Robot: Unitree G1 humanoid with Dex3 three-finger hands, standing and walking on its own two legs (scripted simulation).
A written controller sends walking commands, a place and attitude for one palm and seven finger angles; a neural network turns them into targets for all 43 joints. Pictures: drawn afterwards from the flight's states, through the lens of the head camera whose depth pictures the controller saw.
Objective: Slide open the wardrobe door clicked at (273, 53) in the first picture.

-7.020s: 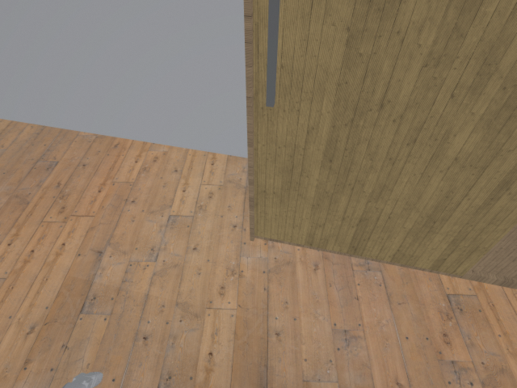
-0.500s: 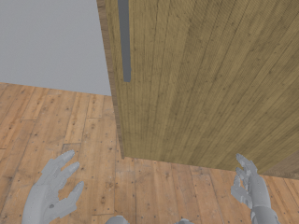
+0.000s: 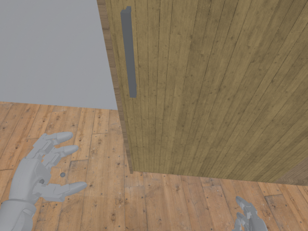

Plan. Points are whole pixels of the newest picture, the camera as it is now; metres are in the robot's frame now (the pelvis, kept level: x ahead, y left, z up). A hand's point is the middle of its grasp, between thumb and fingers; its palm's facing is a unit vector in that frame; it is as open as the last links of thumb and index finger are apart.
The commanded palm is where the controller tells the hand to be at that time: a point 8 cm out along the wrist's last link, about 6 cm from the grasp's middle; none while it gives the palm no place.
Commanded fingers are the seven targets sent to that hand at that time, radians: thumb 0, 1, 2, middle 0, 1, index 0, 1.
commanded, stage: raise the hand with hooked fingers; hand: left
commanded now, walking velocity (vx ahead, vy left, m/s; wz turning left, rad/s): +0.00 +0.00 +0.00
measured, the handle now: (131, 57) +0.55 +0.12 +0.17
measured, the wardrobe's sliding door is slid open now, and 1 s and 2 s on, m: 0.00 0.00 0.00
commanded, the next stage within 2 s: move the hooked fingers beside the handle in 1.14 s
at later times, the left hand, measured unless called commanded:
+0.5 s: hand (38, 132) +0.26 +0.25 +0.17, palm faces +0.07 -0.99 -0.08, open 13.9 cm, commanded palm +0.23 +0.30 +0.18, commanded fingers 0.00 -0.50 0.30 -0.30 -1.20 -0.30 -1.20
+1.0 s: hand (41, 119) +0.28 +0.25 +0.19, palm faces +0.07 -1.00 -0.05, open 14.0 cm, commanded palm +0.25 +0.29 +0.20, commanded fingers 0.00 -0.50 0.30 -0.30 -1.20 -0.30 -1.20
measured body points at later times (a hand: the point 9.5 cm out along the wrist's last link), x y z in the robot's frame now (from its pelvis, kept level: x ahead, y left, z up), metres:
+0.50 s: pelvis +0.01 -0.02 +0.03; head -0.01 -0.03 +0.48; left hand +0.25 +0.31 +0.18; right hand +0.19 -0.23 -0.04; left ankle -0.01 +0.11 -0.70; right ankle +0.03 -0.15 -0.70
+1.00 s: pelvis +0.01 -0.03 +0.03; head -0.01 -0.04 +0.48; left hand +0.27 +0.30 +0.20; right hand +0.18 -0.26 -0.04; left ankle -0.01 +0.11 -0.70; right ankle +0.03 -0.15 -0.70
